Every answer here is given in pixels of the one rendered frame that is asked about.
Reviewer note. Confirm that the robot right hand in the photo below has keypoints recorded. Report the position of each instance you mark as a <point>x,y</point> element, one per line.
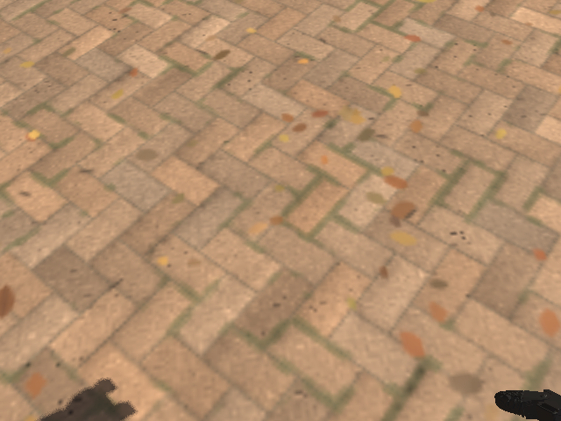
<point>543,406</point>

